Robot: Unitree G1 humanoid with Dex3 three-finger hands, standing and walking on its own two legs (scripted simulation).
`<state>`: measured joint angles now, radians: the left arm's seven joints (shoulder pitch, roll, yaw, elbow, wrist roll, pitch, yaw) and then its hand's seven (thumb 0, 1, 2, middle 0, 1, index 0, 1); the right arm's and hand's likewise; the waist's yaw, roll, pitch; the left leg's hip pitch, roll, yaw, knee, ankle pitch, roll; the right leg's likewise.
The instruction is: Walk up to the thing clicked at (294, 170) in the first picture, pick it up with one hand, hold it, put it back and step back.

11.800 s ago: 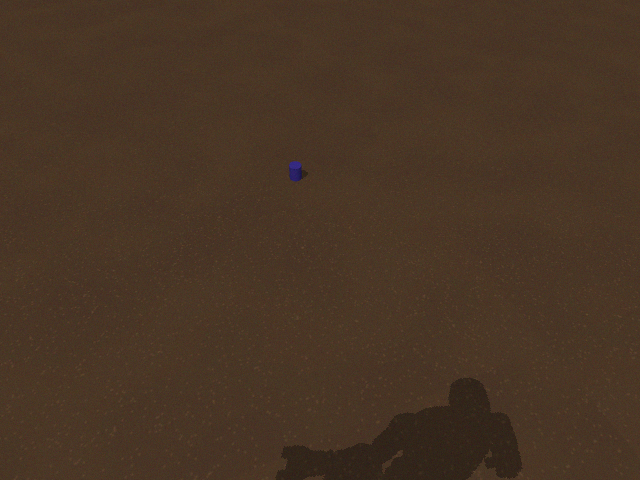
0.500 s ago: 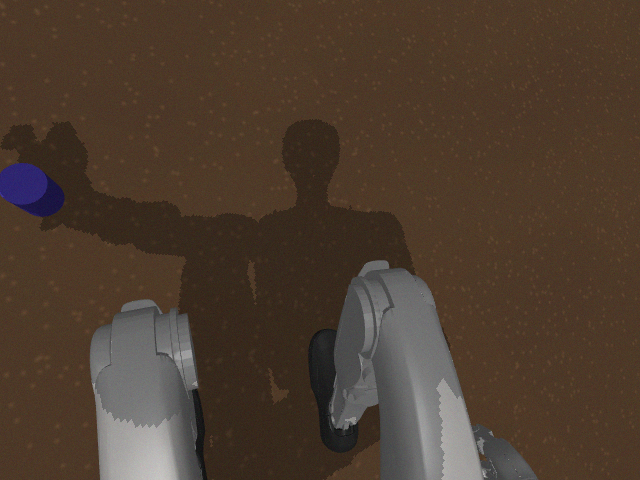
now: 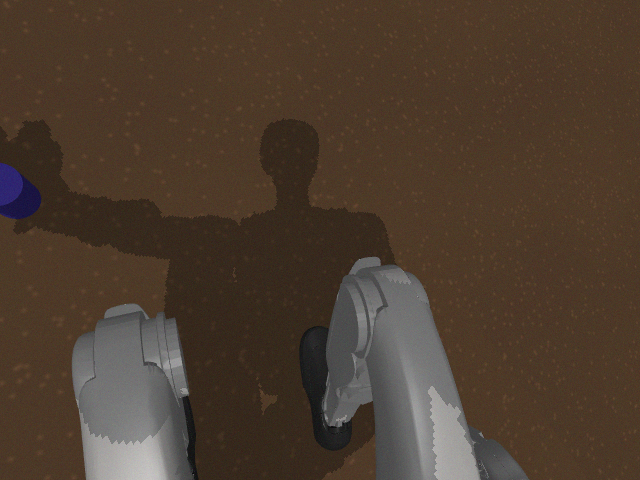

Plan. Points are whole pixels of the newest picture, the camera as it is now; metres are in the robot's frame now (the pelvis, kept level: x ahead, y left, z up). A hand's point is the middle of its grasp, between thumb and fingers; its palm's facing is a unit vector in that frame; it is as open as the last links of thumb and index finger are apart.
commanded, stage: approach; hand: left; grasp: from above
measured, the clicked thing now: (7, 192) +0.49 +0.32 -0.29
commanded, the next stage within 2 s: rest palm in 1.00 s
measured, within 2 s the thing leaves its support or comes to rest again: neither
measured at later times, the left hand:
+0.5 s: hand out of the picture +0.51 +0.30 -0.19, palm faces -0.41 -0.05 -0.91, open 14.0 cm
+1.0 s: hand out of the picture +0.48 +0.33 -0.17, palm faces -0.42 -0.08 -0.91, open 13.5 cm
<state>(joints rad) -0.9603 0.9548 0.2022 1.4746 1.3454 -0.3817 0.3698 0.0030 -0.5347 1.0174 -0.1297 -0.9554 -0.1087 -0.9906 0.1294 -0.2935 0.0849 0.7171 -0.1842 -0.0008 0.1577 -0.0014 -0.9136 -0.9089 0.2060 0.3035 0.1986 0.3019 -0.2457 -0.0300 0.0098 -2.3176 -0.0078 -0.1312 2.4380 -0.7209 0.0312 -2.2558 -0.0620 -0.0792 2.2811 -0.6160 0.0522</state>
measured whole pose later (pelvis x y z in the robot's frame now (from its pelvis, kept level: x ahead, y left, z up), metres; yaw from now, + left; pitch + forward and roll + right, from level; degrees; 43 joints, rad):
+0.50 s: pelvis +0.00 +0.00 -0.01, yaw -1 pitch +34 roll -11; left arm -1.11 0.92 0.17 1.57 1.35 -0.19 0.44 0.00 -0.51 0.98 -0.08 -1.04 -0.10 -1.03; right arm 0.18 -0.31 0.14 0.67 -0.16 -0.06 0.17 0.00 -0.91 -0.90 0.20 0.30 0.20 0.30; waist -0.37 -0.01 0.04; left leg -2.35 0.00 -0.15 2.46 -0.72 0.02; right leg -2.30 -0.05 -0.09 2.29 -0.60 0.05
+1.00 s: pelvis +0.00 +0.00 +0.00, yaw -1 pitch +33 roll -12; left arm -1.11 0.94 0.09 1.51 1.36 -0.33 0.37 0.00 -0.45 0.98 -0.13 -1.01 -0.15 -1.01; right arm 0.11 -0.32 0.11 0.68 -0.16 -0.03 0.15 0.00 -0.91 -0.90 0.20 0.30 0.20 0.30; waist -0.29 -0.05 0.02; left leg -2.33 -0.01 -0.15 2.45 -0.71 0.03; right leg -2.26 -0.06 -0.09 2.28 -0.60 0.05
